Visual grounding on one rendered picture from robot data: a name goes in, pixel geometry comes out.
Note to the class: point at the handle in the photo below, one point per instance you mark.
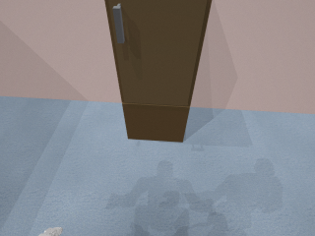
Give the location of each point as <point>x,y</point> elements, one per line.
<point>118,21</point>

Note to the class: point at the cupboard door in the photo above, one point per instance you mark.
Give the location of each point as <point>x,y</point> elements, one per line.
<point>157,59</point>

